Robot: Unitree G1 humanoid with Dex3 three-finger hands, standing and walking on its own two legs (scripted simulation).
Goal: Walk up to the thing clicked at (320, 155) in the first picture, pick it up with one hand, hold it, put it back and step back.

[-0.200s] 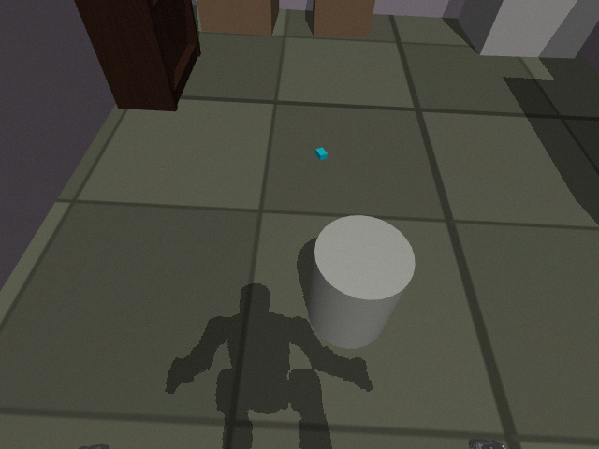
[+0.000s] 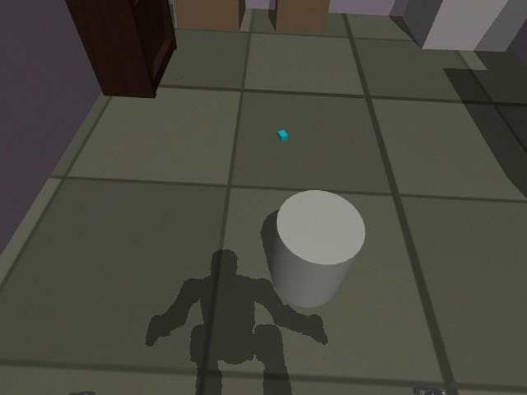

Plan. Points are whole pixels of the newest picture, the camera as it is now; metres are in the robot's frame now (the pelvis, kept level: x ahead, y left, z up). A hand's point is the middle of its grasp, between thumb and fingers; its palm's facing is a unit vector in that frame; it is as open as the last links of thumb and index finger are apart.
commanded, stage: stand
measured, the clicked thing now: (282, 135) +1.49 -0.17 -0.77
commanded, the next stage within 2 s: walk up in 0.92 s
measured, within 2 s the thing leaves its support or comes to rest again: neither
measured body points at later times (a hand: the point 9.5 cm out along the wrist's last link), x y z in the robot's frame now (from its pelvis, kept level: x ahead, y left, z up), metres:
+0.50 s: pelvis +0.01 +0.00 +0.00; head +0.02 +0.00 +0.45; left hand +0.08 +0.30 -0.13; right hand +0.08 -0.30 -0.13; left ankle +0.00 +0.13 -0.75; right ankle +0.00 -0.12 -0.75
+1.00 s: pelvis +0.00 +0.01 -0.01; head +0.03 +0.00 +0.44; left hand +0.08 +0.31 -0.13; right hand +0.09 -0.31 -0.13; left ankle +0.00 +0.13 -0.75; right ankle +0.00 -0.12 -0.75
